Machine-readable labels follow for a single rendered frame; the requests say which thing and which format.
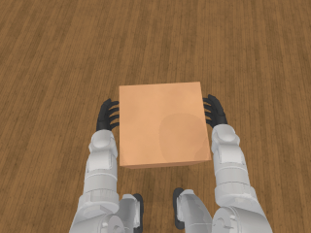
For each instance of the left robot upper arm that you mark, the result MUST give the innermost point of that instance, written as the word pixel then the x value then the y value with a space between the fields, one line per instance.
pixel 105 223

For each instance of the robot right hand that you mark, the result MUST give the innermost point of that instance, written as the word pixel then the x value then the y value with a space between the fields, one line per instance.
pixel 217 114

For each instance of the left robot forearm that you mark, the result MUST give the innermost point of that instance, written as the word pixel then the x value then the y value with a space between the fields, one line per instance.
pixel 101 176

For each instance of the carton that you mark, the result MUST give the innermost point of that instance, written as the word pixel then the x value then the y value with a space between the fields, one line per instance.
pixel 162 125

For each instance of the right robot upper arm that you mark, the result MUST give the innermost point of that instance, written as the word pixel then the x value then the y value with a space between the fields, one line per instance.
pixel 230 219

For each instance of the right robot shin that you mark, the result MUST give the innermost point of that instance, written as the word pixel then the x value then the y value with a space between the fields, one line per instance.
pixel 187 191

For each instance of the robot left hand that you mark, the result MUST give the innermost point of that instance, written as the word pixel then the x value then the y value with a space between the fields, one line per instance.
pixel 104 119

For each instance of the right robot forearm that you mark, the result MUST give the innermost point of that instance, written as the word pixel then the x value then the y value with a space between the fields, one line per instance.
pixel 232 179

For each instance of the right robot thigh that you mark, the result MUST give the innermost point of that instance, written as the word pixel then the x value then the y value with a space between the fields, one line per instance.
pixel 194 213

